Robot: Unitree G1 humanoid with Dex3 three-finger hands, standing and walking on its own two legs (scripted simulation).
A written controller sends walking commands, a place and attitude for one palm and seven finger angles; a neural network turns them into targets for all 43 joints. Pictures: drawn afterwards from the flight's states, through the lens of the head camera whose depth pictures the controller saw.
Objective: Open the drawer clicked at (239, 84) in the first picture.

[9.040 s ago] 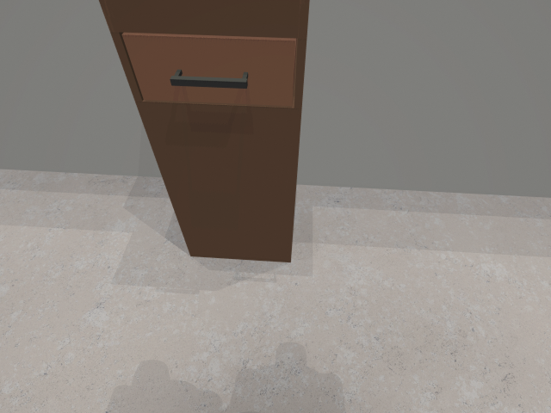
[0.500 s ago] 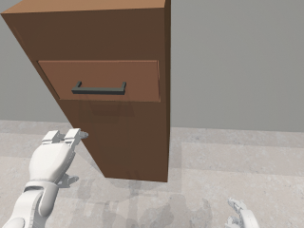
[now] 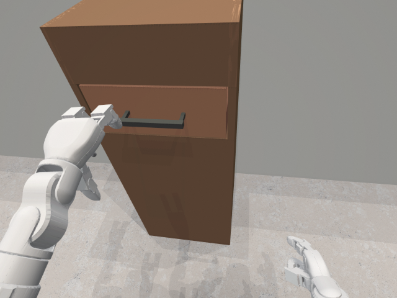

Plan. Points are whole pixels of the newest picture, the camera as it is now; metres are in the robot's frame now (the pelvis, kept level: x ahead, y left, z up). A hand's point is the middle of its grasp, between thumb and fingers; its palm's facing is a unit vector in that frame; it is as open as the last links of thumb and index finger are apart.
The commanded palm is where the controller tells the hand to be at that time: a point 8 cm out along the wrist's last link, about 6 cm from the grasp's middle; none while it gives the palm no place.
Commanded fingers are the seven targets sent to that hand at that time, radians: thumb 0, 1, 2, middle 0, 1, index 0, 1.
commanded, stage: raise the hand with hooked fingers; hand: left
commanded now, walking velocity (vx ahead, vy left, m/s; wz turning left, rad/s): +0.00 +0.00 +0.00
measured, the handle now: (152, 119) +0.52 +0.21 +0.08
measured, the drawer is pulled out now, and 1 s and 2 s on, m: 0.00 0.00 0.00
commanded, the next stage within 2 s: move the hooked fingers above the handle in 0.50 s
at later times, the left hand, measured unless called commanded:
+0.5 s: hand (91, 148) +0.30 +0.24 +0.18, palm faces +0.16 -0.07 -0.99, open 13.8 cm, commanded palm +0.26 +0.24 +0.25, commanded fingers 0.00 -0.50 0.30 -0.30 -1.20 -0.30 -1.20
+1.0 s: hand (103, 140) +0.34 +0.23 +0.17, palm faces +0.09 -0.05 -0.99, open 13.9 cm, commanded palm +0.31 +0.23 +0.23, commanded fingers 0.00 -0.50 0.30 -0.30 -1.20 -0.30 -1.20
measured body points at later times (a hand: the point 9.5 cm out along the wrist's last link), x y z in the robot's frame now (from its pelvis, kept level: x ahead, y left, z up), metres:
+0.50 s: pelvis -0.01 +0.00 +0.00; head -0.01 -0.04 +0.45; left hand +0.29 +0.24 +0.24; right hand +0.18 -0.22 -0.11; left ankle +0.02 +0.10 -0.74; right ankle -0.02 -0.11 -0.74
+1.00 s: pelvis -0.01 -0.01 +0.00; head +0.00 -0.05 +0.45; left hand +0.33 +0.23 +0.23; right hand +0.18 -0.23 -0.11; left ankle +0.02 +0.10 -0.74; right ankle -0.02 -0.11 -0.74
